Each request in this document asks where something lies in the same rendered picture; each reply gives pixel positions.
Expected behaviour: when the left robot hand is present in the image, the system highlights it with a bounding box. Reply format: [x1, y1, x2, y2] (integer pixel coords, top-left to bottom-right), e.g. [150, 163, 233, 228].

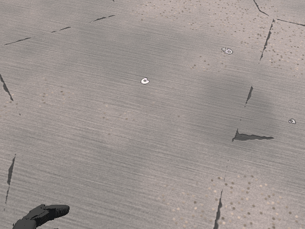
[12, 204, 70, 229]

